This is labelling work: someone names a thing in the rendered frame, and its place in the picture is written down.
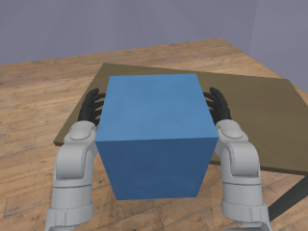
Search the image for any robot left hand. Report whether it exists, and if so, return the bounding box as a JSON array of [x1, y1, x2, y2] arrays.
[[77, 88, 106, 126]]

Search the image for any robot left forearm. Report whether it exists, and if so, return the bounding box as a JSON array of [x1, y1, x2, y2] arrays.
[[44, 120, 99, 231]]

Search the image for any table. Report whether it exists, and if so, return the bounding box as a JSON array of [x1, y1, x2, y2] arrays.
[[53, 63, 308, 222]]

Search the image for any robot right forearm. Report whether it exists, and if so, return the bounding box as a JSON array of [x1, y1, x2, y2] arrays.
[[214, 119, 272, 231]]

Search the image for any robot right hand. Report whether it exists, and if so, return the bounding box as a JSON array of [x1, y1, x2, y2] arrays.
[[203, 87, 232, 126]]

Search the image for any carton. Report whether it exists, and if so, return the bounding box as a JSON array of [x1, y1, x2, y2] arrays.
[[95, 73, 219, 200]]

